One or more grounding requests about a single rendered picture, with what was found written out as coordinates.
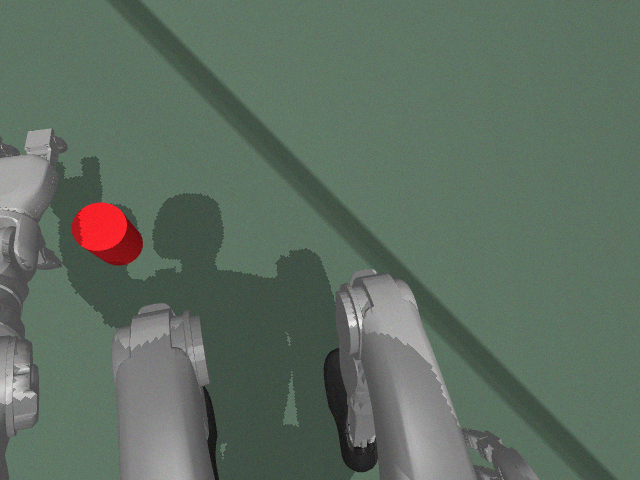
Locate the left robot hand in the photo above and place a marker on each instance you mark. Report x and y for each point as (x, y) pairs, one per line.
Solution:
(28, 183)

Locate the can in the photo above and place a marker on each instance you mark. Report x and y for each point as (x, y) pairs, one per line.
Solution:
(105, 231)

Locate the left robot arm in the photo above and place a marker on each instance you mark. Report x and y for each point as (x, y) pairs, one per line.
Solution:
(19, 377)

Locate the right robot hand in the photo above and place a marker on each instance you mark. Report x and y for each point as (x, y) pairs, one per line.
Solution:
(507, 462)

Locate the right robot foot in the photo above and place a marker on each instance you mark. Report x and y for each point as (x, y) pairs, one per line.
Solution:
(356, 458)

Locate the left robot foot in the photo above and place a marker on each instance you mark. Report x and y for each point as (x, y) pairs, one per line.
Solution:
(212, 438)

